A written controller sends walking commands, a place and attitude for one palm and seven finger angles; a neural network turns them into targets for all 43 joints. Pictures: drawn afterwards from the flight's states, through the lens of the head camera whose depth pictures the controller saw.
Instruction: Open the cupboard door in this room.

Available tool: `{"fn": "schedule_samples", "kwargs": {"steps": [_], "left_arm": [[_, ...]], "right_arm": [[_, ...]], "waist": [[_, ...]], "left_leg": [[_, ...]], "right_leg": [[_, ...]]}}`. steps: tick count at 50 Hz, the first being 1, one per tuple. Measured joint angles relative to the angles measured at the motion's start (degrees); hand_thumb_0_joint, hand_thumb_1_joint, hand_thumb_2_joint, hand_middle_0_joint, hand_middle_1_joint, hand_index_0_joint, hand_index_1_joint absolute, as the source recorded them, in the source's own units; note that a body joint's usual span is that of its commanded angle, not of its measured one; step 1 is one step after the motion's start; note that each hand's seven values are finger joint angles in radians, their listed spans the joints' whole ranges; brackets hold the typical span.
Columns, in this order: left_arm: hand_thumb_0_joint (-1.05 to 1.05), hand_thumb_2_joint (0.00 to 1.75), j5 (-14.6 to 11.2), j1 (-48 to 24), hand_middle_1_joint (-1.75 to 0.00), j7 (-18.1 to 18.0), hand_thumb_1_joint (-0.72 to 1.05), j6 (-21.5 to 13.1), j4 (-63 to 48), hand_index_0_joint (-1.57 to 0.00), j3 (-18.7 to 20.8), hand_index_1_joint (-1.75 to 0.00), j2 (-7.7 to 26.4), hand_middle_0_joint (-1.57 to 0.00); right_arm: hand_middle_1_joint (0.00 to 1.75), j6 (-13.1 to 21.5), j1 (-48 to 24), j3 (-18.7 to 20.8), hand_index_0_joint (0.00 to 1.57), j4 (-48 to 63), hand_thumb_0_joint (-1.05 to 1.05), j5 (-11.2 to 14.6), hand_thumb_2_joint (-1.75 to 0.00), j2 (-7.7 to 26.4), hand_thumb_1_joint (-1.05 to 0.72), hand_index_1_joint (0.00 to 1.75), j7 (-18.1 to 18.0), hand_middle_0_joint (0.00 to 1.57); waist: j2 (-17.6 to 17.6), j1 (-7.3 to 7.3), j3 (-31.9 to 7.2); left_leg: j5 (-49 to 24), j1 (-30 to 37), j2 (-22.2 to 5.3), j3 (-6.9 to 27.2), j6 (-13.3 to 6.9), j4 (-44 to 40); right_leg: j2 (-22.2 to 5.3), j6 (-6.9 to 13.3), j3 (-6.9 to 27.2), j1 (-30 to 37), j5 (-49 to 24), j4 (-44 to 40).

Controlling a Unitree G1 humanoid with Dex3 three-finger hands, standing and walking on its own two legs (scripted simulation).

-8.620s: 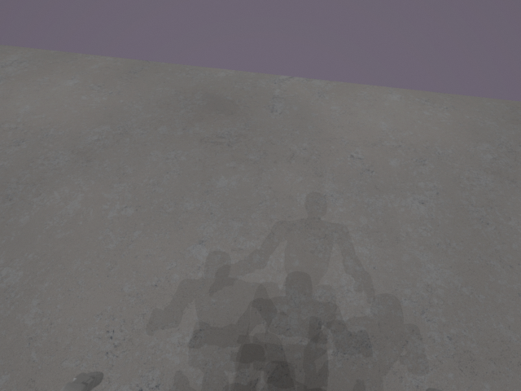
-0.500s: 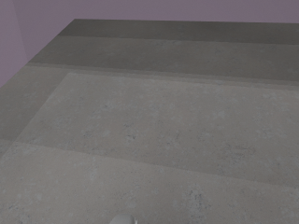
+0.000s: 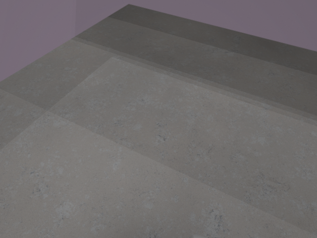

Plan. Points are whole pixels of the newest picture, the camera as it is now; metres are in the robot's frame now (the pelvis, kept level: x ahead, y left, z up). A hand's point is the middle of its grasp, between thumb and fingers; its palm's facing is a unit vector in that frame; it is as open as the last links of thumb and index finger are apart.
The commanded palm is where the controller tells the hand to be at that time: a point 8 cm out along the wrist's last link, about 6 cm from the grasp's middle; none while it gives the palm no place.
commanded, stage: turn or walk to find it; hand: left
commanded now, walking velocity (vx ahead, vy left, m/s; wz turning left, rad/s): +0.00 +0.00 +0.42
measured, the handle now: out of the picture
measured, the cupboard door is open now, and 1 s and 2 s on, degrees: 0 0 0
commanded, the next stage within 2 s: stand and wait in 1.20 s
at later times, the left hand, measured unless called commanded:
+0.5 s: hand out of the picture -0.02 +0.16 -0.15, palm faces +0.24 -0.94 -0.26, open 7.4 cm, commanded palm none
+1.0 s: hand out of the picture -0.08 +0.19 -0.16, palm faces +0.44 -0.85 -0.28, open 7.4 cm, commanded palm none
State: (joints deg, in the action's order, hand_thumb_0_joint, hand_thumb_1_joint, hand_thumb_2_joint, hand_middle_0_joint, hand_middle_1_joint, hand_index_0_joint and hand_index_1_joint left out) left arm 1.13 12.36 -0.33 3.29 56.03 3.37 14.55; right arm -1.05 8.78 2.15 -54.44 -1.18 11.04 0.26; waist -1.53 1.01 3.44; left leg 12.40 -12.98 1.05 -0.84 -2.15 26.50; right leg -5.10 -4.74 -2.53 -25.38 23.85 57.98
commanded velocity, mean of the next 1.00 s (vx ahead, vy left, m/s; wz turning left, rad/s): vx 0.00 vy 0.00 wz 0.42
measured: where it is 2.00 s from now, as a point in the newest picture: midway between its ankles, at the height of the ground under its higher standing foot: outside the picture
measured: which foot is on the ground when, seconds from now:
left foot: down 0.00-0.20, up 0.22-0.62, down 0.64-1.00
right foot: up 0.00-0.18, down 0.20-0.64, up 0.66-0.98, down 1.00-1.00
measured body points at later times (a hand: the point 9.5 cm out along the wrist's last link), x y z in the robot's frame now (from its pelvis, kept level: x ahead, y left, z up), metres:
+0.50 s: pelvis -0.04 -0.04 +0.00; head -0.01 -0.06 +0.45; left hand -0.03 +0.21 -0.13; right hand +0.05 -0.29 -0.16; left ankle -0.09 +0.11 -0.68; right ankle +0.00 -0.14 -0.74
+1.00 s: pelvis -0.07 -0.04 -0.01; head -0.03 -0.04 +0.44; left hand -0.10 +0.23 -0.14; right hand +0.11 -0.22 -0.16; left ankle -0.10 +0.10 -0.74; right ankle -0.02 -0.14 -0.74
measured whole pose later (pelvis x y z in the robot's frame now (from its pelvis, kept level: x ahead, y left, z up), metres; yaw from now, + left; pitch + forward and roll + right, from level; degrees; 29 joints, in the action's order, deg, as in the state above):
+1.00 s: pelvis -0.07 -0.04 -0.01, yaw +26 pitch +0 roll +1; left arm 0.6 9.6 -0.4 1.6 53.1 2.4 12.7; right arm -2.1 10.1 3.2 -54.2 -1.4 12.1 0.6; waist 1.1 -0.6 3.3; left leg 13.2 -17.0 1.9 3.6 1.0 30.0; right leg -2.6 -3.9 -2.9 -16.4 19.5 35.3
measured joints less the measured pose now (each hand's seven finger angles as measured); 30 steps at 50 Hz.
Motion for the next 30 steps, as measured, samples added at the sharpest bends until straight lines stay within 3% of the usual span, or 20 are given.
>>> {"fn": "schedule_samples", "kwargs": {"steps": [6,10,12,14,16,19,23,28,30], "left_arm": [[0.01,0.9,-0.26,-2.44,-0.29,-0.22,0.91,-0.45,-1.93,-0.19,-0.59,-0.3,-1.66,-0.19],[0.0,0.9,-0.36,-3.23,-0.3,-0.32,0.91,-1.9,-3.4,-0.19,-1.1,-0.3,-2.81,-0.2],[0.0,0.9,0.03,-3.3,-0.3,-0.45,0.91,-2.63,-3.73,-0.19,-1.48,-0.3,-3.92,-0.2],[0.0,0.9,0.08,-2.61,-0.3,-0.51,0.91,-2.82,-4.16,-0.2,-1.71,-0.3,-4.58,-0.2],[0.0,0.9,0.11,-1.91,-0.3,-0.63,0.91,-2.6,-4.0,-0.2,-1.86,-0.3,-5.07,-0.2],[0.0,0.9,0.2,-1.14,-0.3,-0.73,0.9,-2.48,-3.3,-0.2,-1.97,-0.3,-5.37,-0.2],[0.0,0.9,0.48,-0.4,-0.3,-0.7,0.9,-2.58,-2.51,-0.2,-1.92,-0.3,-5.26,-0.2],[0.0,0.9,0.83,0.26,-0.3,-0.43,0.9,-2.69,-1.73,-0.2,-1.4,-0.3,-3.94,-0.2],[0.0,0.9,0.72,0.62,-0.3,-0.39,0.9,-2.44,-1.2,-0.2,-1.03,-0.3,-3.04,-0.2]], "right_arm": [[0.3,-0.72,1.51,0.62,0.2,0.0,0.01,-0.36,-0.9,0.28,-0.9,0.3,0.22,0.2],[0.3,-1.34,3.21,1.38,0.2,-0.21,0.01,-0.11,-0.9,1.03,-0.9,0.3,0.4,0.2],[0.3,-1.99,3.68,2.04,0.2,-0.72,0.01,0.03,-0.9,1.79,-0.9,0.3,0.43,0.2],[0.3,-2.94,4.2,2.56,0.2,-1.24,0.01,-0.16,-0.9,2.26,-0.9,0.3,0.64,0.2],[0.3,-3.38,4.48,3.0,0.2,-1.58,0.01,-0.31,-0.9,2.84,-0.91,0.3,0.98,0.2],[0.3,-3.45,5.06,3.25,0.2,-1.91,0.01,-0.4,-0.9,3.37,-0.91,0.3,1.21,0.19],[0.3,-3.68,5.41,3.11,0.19,-2.76,0.01,-0.31,-0.9,3.46,-0.91,0.3,1.19,0.19],[0.3,-3.21,3.78,2.2,0.19,-3.15,0.01,0.23,-0.9,2.94,-0.91,0.3,0.91,0.19],[0.3,-2.5,2.91,1.82,0.19,-2.62,0.01,0.38,-0.9,2.69,-0.91,0.3,0.8,0.19]], "waist": [[1.74,-1.71,-0.25],[3.04,-2.31,-0.6],[4.52,-2.44,-0.08],[4.41,-2.26,-0.04],[4.45,-2.34,0.12],[4.25,-2.67,0.35],[3.24,-2.37,0.64],[1.29,-0.83,1.53],[0.56,-0.54,1.68]], "left_leg": [[-1.29,-1.95,0.94,2.58,0.75,0.37],[-0.78,-5.26,1.79,4.63,2.2,3.93],[6.99,-8.2,1.85,5.31,2.76,11.27],[11.88,-12.01,2.33,4.48,3.05,23.0],[11.18,-14.67,1.56,3.45,3.55,32.4],[9.05,-15.63,-0.37,2.59,4.7,38.37],[10.49,-12.72,-2.5,1.56,5.74,34.38],[13.85,-6.51,-3.27,-1.0,5.57,20.49],[10.95,-3.41,-3.03,-2.27,5.17,12.97]], "right_leg": [[1.61,0.39,0.67,4.52,1.31,-10.88],[2.82,1.85,-0.21,10.59,-5.6,-25.47],[3.1,4.69,-1.76,10.64,-6.78,-25.23],[2.21,6.03,-2.8,11.06,-6.96,-25.58],[1.59,6.27,-3.75,11.91,-7.71,-27.04],[0.77,6.21,-5.34,12.66,-8.6,-28.53],[-0.64,5.99,-7.39,12.74,-8.87,-28.92],[-2.87,5.02,-9.43,11.23,-8.35,-26.78],[-3.87,4.22,-10.31,10.16,-7.59,-24.71]]}}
